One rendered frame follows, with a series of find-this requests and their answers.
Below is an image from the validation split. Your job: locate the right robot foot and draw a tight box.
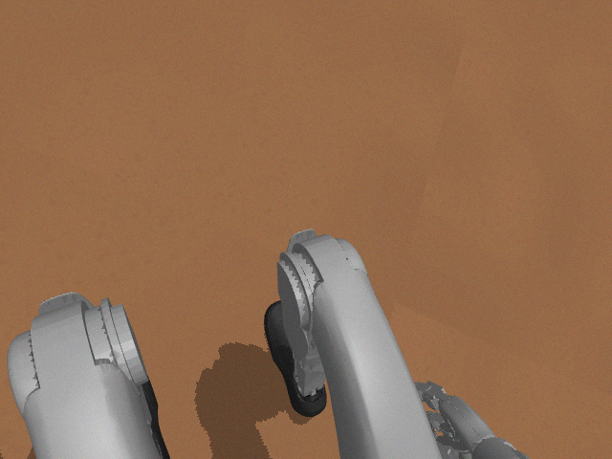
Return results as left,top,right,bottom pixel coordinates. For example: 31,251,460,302
264,300,327,417

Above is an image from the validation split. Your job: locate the right robot arm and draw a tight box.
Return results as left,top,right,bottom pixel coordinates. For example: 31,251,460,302
471,437,530,459

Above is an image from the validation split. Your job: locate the right robot hand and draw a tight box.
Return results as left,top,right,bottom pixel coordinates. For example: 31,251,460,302
414,381,496,459

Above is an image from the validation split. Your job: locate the left robot foot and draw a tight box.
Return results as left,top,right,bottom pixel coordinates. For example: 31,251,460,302
142,376,170,459

